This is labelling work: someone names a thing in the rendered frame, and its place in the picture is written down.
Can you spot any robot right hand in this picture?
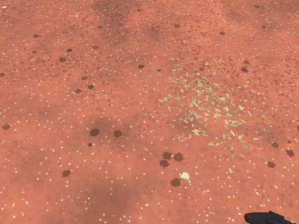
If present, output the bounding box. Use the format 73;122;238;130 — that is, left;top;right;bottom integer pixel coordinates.
244;211;296;224

